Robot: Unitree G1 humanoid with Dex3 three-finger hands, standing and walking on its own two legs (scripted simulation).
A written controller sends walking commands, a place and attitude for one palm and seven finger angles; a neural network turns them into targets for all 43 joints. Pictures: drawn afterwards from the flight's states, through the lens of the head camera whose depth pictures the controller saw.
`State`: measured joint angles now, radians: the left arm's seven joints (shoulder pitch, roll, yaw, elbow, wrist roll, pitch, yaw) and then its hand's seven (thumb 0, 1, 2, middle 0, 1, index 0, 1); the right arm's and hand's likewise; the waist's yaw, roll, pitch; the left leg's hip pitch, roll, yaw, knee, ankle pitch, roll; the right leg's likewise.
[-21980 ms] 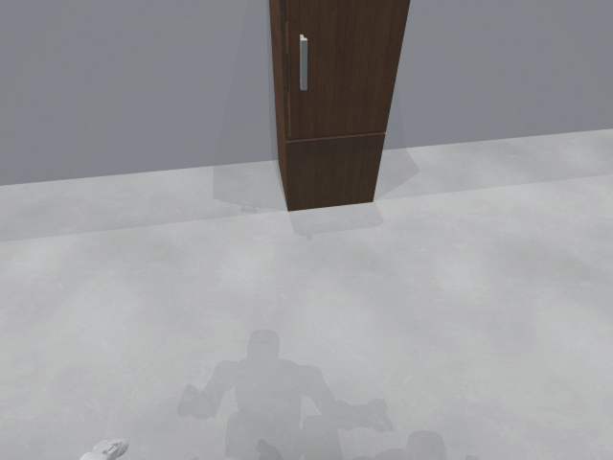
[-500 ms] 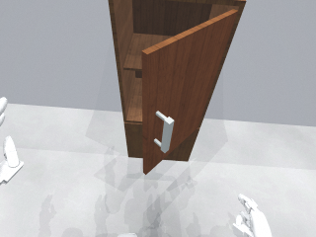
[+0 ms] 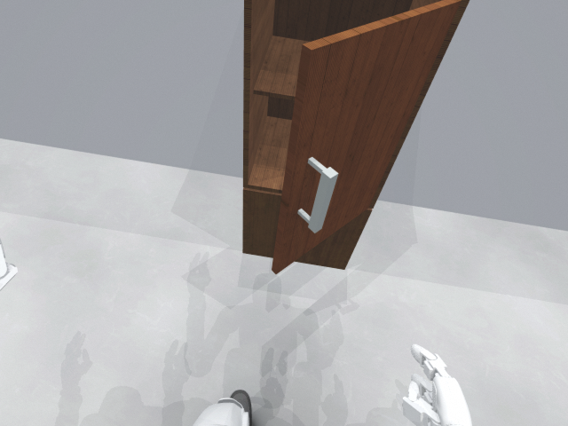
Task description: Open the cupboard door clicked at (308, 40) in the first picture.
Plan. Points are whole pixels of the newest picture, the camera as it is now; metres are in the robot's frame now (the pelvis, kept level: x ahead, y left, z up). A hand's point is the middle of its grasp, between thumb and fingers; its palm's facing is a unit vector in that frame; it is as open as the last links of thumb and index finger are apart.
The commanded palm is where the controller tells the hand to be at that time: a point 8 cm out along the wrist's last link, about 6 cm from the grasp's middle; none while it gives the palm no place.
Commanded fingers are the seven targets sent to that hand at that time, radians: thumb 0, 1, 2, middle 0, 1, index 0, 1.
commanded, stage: stop stepping back and stand still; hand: left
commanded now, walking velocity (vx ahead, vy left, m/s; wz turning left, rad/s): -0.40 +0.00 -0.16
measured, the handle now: (314, 196) +0.53 -0.02 -0.02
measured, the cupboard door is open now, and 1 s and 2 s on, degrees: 48 48 48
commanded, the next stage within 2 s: let the arm hang, fingers relaxed in 1.66 s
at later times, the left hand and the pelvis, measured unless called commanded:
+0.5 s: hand (56, 336) +0.16 +0.22 +0.18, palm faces +0.16 -0.85 -0.51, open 7.4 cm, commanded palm +0.10 +0.28 +0.20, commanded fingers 0.00 0.90 0.90 -0.20 -0.30 -0.20 -0.30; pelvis -0.09 +0.01 +0.02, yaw -9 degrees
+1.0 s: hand (54, 352) +0.14 +0.21 +0.19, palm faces +0.29 -0.84 -0.45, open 7.4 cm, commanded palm +0.09 +0.27 +0.20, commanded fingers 0.00 0.90 0.90 -0.20 -0.30 -0.20 -0.30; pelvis -0.09 -0.01 +0.02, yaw -8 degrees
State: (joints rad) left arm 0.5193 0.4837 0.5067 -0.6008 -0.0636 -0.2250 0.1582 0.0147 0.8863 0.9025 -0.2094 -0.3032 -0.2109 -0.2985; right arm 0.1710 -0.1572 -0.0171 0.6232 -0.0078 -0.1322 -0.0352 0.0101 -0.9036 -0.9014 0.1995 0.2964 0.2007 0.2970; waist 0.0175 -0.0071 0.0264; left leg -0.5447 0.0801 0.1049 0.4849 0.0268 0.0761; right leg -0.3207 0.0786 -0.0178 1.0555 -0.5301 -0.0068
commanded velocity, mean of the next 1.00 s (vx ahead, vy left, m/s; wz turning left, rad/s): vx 0.10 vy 0.03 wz -0.01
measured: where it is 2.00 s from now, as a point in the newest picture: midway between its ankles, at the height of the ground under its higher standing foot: outside the picture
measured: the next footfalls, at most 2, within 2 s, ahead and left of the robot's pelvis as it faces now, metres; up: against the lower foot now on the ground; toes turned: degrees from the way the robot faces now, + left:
right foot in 0.10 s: -0.16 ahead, -0.12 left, +0.00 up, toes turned -2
left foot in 0.28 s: +0.01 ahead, +0.09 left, +0.00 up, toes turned -4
